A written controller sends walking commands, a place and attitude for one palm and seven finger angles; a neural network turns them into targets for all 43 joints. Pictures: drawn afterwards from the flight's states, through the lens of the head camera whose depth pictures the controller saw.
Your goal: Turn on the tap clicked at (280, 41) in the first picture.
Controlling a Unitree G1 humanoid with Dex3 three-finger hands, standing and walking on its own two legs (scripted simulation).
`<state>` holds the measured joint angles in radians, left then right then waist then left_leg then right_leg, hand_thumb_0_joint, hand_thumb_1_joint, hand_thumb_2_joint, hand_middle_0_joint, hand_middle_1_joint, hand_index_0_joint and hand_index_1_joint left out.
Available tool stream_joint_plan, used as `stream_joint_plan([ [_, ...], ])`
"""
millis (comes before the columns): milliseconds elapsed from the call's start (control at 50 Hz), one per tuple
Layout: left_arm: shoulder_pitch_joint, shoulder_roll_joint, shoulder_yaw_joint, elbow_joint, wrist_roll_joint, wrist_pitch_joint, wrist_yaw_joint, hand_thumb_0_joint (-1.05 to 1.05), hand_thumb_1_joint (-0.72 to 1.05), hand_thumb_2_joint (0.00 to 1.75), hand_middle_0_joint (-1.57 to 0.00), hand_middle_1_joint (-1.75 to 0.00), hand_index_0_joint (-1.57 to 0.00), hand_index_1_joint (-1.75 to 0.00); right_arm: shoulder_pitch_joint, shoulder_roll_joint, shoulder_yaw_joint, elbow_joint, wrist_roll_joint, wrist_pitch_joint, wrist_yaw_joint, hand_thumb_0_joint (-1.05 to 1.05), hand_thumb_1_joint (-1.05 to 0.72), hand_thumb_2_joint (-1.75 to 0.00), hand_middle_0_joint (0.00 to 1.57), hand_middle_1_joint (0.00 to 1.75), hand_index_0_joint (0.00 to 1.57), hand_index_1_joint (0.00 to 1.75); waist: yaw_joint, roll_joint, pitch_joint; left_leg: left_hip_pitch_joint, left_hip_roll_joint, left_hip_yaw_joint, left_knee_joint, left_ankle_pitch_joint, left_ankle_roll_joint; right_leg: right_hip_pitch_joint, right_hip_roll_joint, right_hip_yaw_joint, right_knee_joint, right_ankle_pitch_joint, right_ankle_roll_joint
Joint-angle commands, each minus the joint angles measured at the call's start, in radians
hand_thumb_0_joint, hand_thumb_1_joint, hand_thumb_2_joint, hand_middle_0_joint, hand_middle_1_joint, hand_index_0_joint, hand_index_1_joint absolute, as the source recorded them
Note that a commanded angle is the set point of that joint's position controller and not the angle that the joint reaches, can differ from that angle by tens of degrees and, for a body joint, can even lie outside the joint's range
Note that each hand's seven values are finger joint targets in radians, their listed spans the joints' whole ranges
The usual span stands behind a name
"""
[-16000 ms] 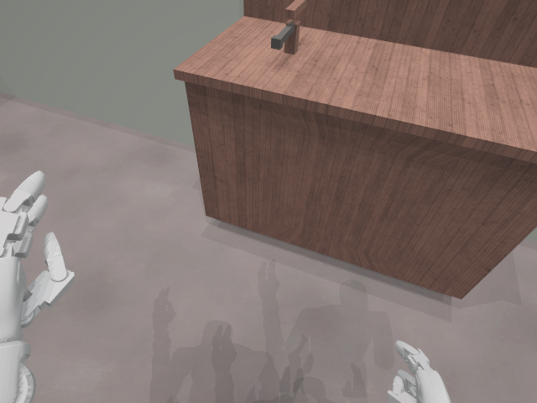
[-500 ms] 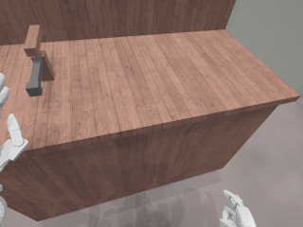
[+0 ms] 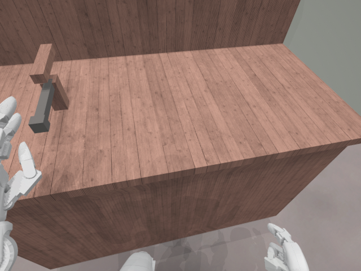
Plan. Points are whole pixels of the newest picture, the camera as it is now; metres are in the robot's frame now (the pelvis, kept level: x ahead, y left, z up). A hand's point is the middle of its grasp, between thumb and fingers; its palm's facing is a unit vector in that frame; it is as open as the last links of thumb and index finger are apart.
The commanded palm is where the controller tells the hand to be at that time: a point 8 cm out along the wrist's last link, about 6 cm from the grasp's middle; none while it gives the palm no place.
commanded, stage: come to a stop and stand still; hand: left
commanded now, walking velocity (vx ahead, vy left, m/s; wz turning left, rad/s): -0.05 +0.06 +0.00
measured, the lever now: (39, 124) +0.35 +0.35 +0.12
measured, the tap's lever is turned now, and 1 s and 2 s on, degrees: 0 0 0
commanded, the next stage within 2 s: look again from close up in 0.74 s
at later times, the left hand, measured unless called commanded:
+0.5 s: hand (28, 152) +0.24 +0.28 +0.18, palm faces +0.38 -0.86 -0.34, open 7.4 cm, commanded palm +0.19 +0.32 +0.19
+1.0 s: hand (27, 151) +0.26 +0.30 +0.16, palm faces +0.31 -0.87 -0.39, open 7.4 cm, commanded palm +0.21 +0.33 +0.19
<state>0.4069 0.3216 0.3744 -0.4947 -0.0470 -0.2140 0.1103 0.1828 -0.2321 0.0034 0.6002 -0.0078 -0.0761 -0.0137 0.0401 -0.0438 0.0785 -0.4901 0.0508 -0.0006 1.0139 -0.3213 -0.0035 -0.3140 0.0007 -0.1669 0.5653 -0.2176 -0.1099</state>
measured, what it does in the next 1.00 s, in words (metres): steps on the spot: left foot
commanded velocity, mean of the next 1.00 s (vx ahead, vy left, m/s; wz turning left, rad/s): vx -0.04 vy -0.04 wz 0.00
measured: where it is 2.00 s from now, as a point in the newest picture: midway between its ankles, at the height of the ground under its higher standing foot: outside the picture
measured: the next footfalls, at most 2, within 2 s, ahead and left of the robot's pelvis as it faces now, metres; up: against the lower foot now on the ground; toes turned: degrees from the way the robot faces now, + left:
left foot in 0.14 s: +0.09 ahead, +0.16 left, +0.00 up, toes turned +3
left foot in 1.90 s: -0.03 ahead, +0.15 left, +0.00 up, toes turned +1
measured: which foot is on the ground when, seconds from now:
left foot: up 0.00-0.12, down 0.14-1.00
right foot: down 0.00-1.00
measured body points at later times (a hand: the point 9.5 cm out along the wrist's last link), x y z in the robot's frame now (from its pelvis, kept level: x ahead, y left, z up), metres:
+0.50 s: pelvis +0.02 +0.04 +0.01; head +0.04 +0.06 +0.46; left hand +0.22 +0.32 +0.20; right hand +0.20 -0.16 -0.07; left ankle +0.05 +0.16 -0.73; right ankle +0.07 -0.05 -0.73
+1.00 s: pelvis +0.04 +0.06 +0.01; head +0.06 +0.08 +0.46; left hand +0.24 +0.34 +0.18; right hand +0.18 -0.18 -0.06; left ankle +0.05 +0.16 -0.73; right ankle +0.07 -0.05 -0.73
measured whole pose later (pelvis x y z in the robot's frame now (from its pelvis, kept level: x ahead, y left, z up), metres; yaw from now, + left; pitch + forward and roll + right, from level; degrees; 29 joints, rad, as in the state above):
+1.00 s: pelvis +0.04 +0.06 +0.01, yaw -2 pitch -1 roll -1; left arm 0.46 0.39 0.35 -0.46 -0.05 -0.20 0.10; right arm 0.25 -0.20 0.01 0.60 0.02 -0.15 -0.04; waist 0.02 -0.04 0.06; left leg -0.23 0.03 0.09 0.50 -0.25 0.02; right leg -0.24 -0.02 -0.10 0.45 -0.19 -0.01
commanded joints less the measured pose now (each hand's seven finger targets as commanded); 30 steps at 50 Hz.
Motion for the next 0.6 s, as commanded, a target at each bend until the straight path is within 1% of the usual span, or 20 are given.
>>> stream_joint_plan([
  [0, -0.093, 0.225, 0.100, -0.267, -0.001, -0.052, 0.051, 0.00, 0.90, 0.90, -0.20, -0.30, -0.20, -0.30, -0.065, -0.058, -0.016, -0.147, -0.012, -0.079, -0.039, 0.00, -0.90, -0.90, 0.20, 0.30, 0.20, 0.30, -0.006, -0.020, -0.159, 0.230, -0.040, 0.119, -0.311, 0.062, 0.008, -0.014, -0.261, 0.258, -0.296, -0.161, -0.021],
  [40, -0.088, 0.226, 0.114, -0.268, 0.001, -0.046, 0.062, 0.00, 0.90, 0.90, -0.20, -0.30, -0.20, -0.30, -0.059, -0.062, -0.021, -0.156, -0.013, -0.088, -0.044, 0.00, -0.90, -0.90, 0.20, 0.30, 0.20, 0.30, -0.002, 0.014, -0.167, 0.253, -0.052, 0.114, -0.423, 0.098, 0.004, 0.052, -0.244, 0.264, -0.264, -0.121, 0.008],
  [60, -0.078, 0.227, 0.120, -0.254, 0.000, -0.045, 0.066, 0.00, 0.90, 0.90, -0.20, -0.30, -0.20, -0.30, -0.056, -0.062, -0.024, -0.159, -0.008, -0.089, -0.047, 0.00, -0.90, -0.90, 0.20, 0.30, 0.20, 0.30, -0.002, 0.015, -0.160, 0.264, -0.048, 0.096, -0.466, 0.102, 0.004, 0.062, -0.232, 0.266, -0.249, -0.098, 0.025],
  [80, -0.045, 0.239, 0.137, -0.223, -0.007, -0.040, 0.069, 0.00, 0.90, 0.90, -0.20, -0.30, -0.20, -0.30, -0.065, -0.071, -0.027, -0.155, -0.002, -0.088, -0.050, 0.00, -0.90, -0.90, 0.20, 0.30, 0.20, 0.30, -0.009, 0.011, -0.154, 0.293, -0.021, 0.053, -0.519, 0.111, 0.013, 0.062, -0.220, 0.261, -0.211, -0.056, 0.043],
  [100, -0.048, 0.202, 0.109, -0.213, -0.007, -0.039, 0.066, 0.00, 0.90, 0.90, -0.20, -0.30, -0.20, -0.30, -0.062, -0.070, -0.028, -0.166, 0.005, -0.085, -0.051, 0.00, -0.90, -0.90, 0.20, 0.30, 0.20, 0.30, -0.009, 0.018, -0.137, 0.278, 0.009, 0.023, -0.541, 0.155, 0.019, 0.073, -0.192, 0.239, -0.196, -0.039, 0.064],
  [140, -0.073, 0.200, 0.105, -0.184, -0.006, -0.031, 0.058, 0.00, 0.90, 0.90, -0.20, -0.30, -0.20, -0.30, -0.068, -0.091, -0.036, -0.173, 0.014, -0.080, -0.052, 0.00, -0.90, -0.90, 0.20, 0.30, 0.20, 0.30, -0.010, 0.012, -0.142, 0.269, 0.045, -0.016, -0.555, 0.254, 0.015, 0.089, -0.130, 0.223, -0.170, 0.012, 0.089],
  [160, -0.056, 0.198, 0.108, -0.150, -0.005, -0.024, 0.054, 0.00, 0.90, 0.90, -0.20, -0.30, -0.20, -0.30, -0.064, -0.086, -0.035, -0.174, 0.018, -0.078, -0.053, 0.00, -0.90, -0.90, 0.20, 0.30, 0.20, 0.30, -0.016, 0.033, -0.145, 0.269, 0.044, -0.008, -0.553, 0.289, 0.011, 0.097, -0.104, 0.209, -0.161, 0.072, 0.097],
  [180, -0.046, 0.197, 0.103, -0.164, -0.010, -0.018, 0.049, 0.00, 0.90, 0.90, -0.20, -0.30, -0.20, -0.30, -0.077, -0.087, -0.025, -0.165, 0.011, -0.079, -0.053, 0.00, -0.90, -0.90, 0.20, 0.30, 0.20, 0.30, -0.019, 0.125, -0.165, 0.271, 0.060, -0.035, -0.597, 0.308, 0.015, 0.118, -0.078, 0.167, -0.116, 0.115, 0.105],
  [200, -0.058, 0.183, 0.086, -0.170, -0.007, -0.019, 0.047, 0.00, 0.90, 0.90, -0.20, -0.30, -0.20, -0.30, -0.077, -0.082, -0.019, -0.175, 0.012, -0.079, -0.053, 0.00, -0.90, -0.90, 0.20, 0.30, 0.20, 0.30, -0.018, 0.163, -0.165, 0.224, 0.085, -0.066, -0.636, 0.319, 0.022, 0.164, -0.054, 0.144, -0.089, 0.127, 0.113],
  [240, -0.088, 0.170, 0.058, -0.184, -0.002, -0.015, 0.039, 0.00, 0.90, 0.90, -0.20, -0.30, -0.20, -0.30, -0.076, -0.086, -0.019, -0.180, 0.013, -0.082, -0.050, 0.00, -0.90, -0.90, 0.20, 0.30, 0.20, 0.30, -0.014, 0.141, -0.172, 0.188, 0.095, -0.069, -0.660, 0.308, 0.017, 0.204, -0.032, 0.140, -0.073, 0.132, 0.115],
  [260, -0.092, 0.168, 0.050, -0.197, -0.001, -0.010, 0.037, 0.00, 0.90, 0.90, -0.20, -0.30, -0.20, -0.30, -0.075, -0.087, -0.021, -0.183, 0.013, -0.083, -0.047, 0.00, -0.90, -0.90, 0.20, 0.30, 0.20, 0.30, -0.014, 0.144, -0.173, 0.190, 0.097, -0.062, -0.667, 0.296, 0.014, 0.202, -0.027, 0.138, -0.076, 0.129, 0.115],
  [280, -0.094, 0.169, 0.038, -0.231, -0.004, -0.006, 0.035, 0.00, 0.90, 0.90, -0.20, -0.30, -0.20, -0.30, -0.092, -0.083, -0.016, -0.180, 0.013, -0.086, -0.046, 0.00, -0.90, -0.90, 0.20, 0.30, 0.20, 0.30, -0.016, 0.167, -0.182, 0.212, 0.098, -0.067, -0.676, 0.296, 0.015, 0.194, -0.021, 0.130, -0.065, 0.123, 0.116],
  [300, -0.098, 0.172, 0.043, -0.236, -0.004, -0.005, 0.036, 0.00, 0.90, 0.90, -0.20, -0.30, -0.20, -0.30, -0.086, -0.085, -0.018, -0.184, 0.010, -0.088, -0.046, 0.00, -0.90, -0.90, 0.20, 0.30, 0.20, 0.30, -0.014, 0.180, -0.187, 0.199, 0.109, -0.077, -0.688, 0.270, 0.020, 0.198, -0.020, 0.131, -0.063, 0.093, 0.115],
  [360, -0.101, 0.191, 0.065, -0.256, -0.003, 0.004, 0.036, 0.00, 0.90, 0.90, -0.20, -0.30, -0.20, -0.30, -0.082, -0.080, -0.019, -0.189, 0.009, -0.090, -0.042, 0.00, -0.90, -0.90, 0.20, 0.30, 0.20, 0.30, -0.010, 0.156, -0.188, 0.169, 0.109, -0.065, -0.705, 0.180, 0.015, 0.219, -0.013, 0.132, -0.083, 0.066, 0.116],
  [380, -0.091, 0.217, 0.087, -0.273, -0.007, 0.007, 0.039, 0.00, 0.90, 0.90, -0.20, -0.30, -0.20, -0.30, -0.093, -0.078, -0.015, -0.184, 0.009, -0.090, -0.042, 0.00, -0.90, -0.90, 0.20, 0.30, 0.20, 0.30, -0.013, 0.164, -0.192, 0.176, 0.105, -0.066, -0.711, 0.151, 0.015, 0.217, -0.012, 0.131, -0.087, 0.063, 0.115],
  [400, -0.080, 0.201, 0.084, -0.258, -0.008, 0.006, 0.040, 0.00, 0.90, 0.90, -0.20, -0.30, -0.20, -0.30, -0.087, -0.073, -0.016, -0.183, 0.008, -0.089, -0.043, 0.00, -0.90, -0.90, 0.20, 0.30, 0.20, 0.30, -0.012, 0.154, -0.196, 0.169, 0.107, -0.060, -0.708, 0.122, 0.017, 0.226, -0.018, 0.133, -0.101, 0.064, 0.114],
  [420, -0.082, 0.203, 0.085, -0.250, -0.008, 0.009, 0.042, 0.00, 0.90, 0.90, -0.20, -0.30, -0.20, -0.30, -0.084, -0.074, -0.016, -0.185, 0.009, -0.088, -0.042, 0.00, -0.90, -0.90, 0.20, 0.30, 0.20, 0.30, -0.012, 0.142, -0.183, 0.146, 0.098, -0.053, -0.709, 0.084, 0.014, 0.236, -0.019, 0.138, -0.117, 0.057, 0.114],
  [480, -0.063, 0.205, 0.094, -0.246, -0.011, 0.014, 0.046, 0.00, 0.90, 0.90, -0.20, -0.30, -0.20, -0.30, -0.085, -0.073, -0.017, -0.174, 0.011, -0.088, -0.041, 0.00, -0.90, -0.90, 0.20, 0.30, 0.20, 0.30, -0.019, 0.147, -0.187, 0.167, 0.064, -0.019, -0.697, 0.016, 0.003, 0.226, -0.026, 0.150, -0.171, 0.050, 0.108],
  [540, -0.054, 0.174, 0.066, -0.200, -0.012, 0.023, 0.047, 0.00, 0.90, 0.90, -0.20, -0.30, -0.20, -0.30, -0.070, -0.074, -0.018, -0.171, 0.012, -0.086, -0.042, 0.00, -0.90, -0.90, 0.20, 0.30, 0.20, 0.30, -0.022, 0.094, -0.166, 0.183, 0.031, 0.009, -0.663, 0.020, -0.005, 0.198, -0.045, 0.179, -0.233, 0.040, 0.104],
  [580, -0.039, 0.176, 0.061, -0.184, -0.012, 0.033, 0.049, 0.00, 0.90, 0.90, -0.20, -0.30, -0.20, -0.30, -0.084, -0.076, -0.016, -0.162, 0.014, -0.083, -0.046, 0.00, -0.90, -0.90, 0.20, 0.30, 0.20, 0.30, -0.025, 0.089, -0.160, 0.208, 0.019, 0.017, -0.653, 0.024, -0.005, 0.173, -0.054, 0.187, -0.266, 0.006, 0.101],
])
